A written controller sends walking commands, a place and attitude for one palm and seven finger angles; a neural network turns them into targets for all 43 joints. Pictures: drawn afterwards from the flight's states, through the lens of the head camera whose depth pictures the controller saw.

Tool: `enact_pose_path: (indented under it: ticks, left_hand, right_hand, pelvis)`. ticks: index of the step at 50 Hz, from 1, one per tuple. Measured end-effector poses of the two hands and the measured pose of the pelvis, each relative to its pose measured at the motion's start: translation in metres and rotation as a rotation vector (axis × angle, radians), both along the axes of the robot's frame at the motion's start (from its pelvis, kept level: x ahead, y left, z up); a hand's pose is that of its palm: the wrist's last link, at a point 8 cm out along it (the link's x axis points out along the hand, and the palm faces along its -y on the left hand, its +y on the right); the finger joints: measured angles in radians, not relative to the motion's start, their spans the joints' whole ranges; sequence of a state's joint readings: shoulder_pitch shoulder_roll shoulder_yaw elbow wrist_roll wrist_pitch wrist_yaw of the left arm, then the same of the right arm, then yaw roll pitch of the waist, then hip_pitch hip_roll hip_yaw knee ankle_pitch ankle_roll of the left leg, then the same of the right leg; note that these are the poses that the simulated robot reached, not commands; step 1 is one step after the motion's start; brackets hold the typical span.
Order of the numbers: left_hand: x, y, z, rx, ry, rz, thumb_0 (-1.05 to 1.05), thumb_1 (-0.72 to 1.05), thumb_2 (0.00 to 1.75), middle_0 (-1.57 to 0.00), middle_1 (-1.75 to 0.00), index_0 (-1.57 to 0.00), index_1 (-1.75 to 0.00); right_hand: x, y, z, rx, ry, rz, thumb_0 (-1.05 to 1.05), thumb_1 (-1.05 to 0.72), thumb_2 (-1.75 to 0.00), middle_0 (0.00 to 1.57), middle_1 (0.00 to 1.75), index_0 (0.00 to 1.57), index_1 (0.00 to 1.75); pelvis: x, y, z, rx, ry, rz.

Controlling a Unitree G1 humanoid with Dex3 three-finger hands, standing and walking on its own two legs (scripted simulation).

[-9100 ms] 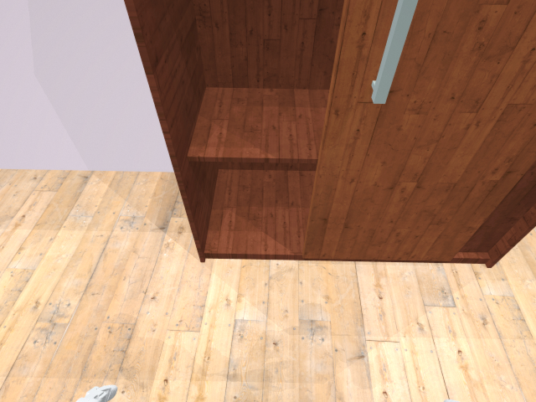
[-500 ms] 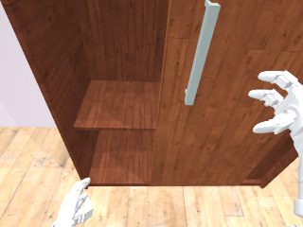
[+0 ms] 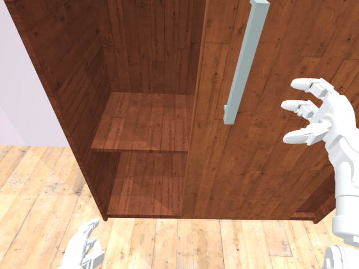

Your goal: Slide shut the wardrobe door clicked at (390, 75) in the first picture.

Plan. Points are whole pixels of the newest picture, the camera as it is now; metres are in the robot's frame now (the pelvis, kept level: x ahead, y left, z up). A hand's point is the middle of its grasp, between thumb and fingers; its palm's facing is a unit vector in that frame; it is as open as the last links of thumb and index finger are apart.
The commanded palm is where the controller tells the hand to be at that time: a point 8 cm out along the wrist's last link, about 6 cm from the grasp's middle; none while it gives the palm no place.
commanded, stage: move the hooked fingers beside the handle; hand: right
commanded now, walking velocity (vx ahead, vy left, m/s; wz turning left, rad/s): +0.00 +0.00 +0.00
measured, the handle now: (239, 69) +0.53 -0.12 +0.22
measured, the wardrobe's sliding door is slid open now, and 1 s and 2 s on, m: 0.42 0.42 0.42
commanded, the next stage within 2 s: feel for the door with the fingertips in 1.78 s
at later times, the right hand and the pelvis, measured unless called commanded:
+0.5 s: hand (274, 90) +0.43 -0.18 +0.23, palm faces +0.00 +1.00 +0.01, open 14.0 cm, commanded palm +0.42 -0.23 +0.21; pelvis -0.01 +0.00 +0.00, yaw +1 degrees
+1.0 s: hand (271, 92) +0.45 -0.19 +0.21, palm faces +0.04 +1.00 -0.01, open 14.0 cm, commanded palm +0.43 -0.23 +0.21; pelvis -0.01 +0.00 +0.00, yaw +2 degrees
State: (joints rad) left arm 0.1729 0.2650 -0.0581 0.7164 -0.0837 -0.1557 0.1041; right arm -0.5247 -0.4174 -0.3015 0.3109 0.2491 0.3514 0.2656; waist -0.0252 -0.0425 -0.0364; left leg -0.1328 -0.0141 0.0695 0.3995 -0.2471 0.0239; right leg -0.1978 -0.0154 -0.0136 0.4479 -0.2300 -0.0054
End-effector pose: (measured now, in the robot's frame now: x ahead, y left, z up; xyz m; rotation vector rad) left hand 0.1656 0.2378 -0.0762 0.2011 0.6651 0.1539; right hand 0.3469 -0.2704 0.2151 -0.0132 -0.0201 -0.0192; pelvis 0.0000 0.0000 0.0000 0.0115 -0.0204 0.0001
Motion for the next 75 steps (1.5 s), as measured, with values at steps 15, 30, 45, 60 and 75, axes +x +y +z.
enact_pose_path:
  ticks: [15, 30, 45, 60, 75]
  left_hand:
    - [-0.049, 0.014, -0.017, 0.002, 0.122, 0.081, 0.02, 0.90, 0.90, -0.20, -0.30, -0.20, -0.30]
    - [-0.095, 0.024, -0.025, 0.010, 0.226, 0.139, 0.01, 0.90, 0.90, -0.20, -0.30, -0.20, -0.30]
    - [-0.126, 0.026, -0.031, -0.010, 0.282, 0.198, 0.01, 0.90, 0.90, -0.20, -0.30, -0.20, -0.30]
    - [-0.106, 0.023, -0.024, 0.023, 0.256, 0.150, 0.01, 0.90, 0.90, -0.20, -0.30, -0.20, -0.30]
    - [-0.127, 0.013, -0.031, -0.006, 0.313, 0.184, 0.01, 0.90, 0.90, -0.20, -0.30, -0.20, -0.30]
  right_hand:
    - [0.040, 0.023, 0.007, 0.014, 0.013, 0.014, -0.01, 0.50, -0.30, 0.30, 1.20, 0.30, 1.20]
    - [0.075, 0.041, 0.008, 0.013, 0.034, -0.002, -0.01, 0.50, -0.30, 0.30, 1.20, 0.30, 1.20]
    - [0.088, 0.042, 0.002, 0.022, 0.039, -0.002, -0.01, 0.50, -0.30, 0.30, 1.20, 0.30, 1.20]
    - [0.090, 0.039, 0.011, 0.019, 0.014, 0.031, -0.01, 0.50, -0.30, 0.30, 1.20, 0.30, 1.20]
    - [0.112, 0.047, 0.006, 0.018, -0.029, 0.026, -0.01, 0.50, -0.30, 0.30, 1.20, 0.30, 1.20]
  pelvis:
    - [-0.003, -0.001, 0.001, 0.001, 0.021, 0.013]
    - [-0.008, 0.000, 0.001, 0.004, 0.049, 0.017]
    - [-0.004, -0.002, 0.001, 0.002, 0.066, 0.044]
    - [-0.007, -0.007, 0.000, 0.011, 0.075, 0.015]
    - [0.001, -0.010, -0.001, 0.007, 0.100, 0.038]
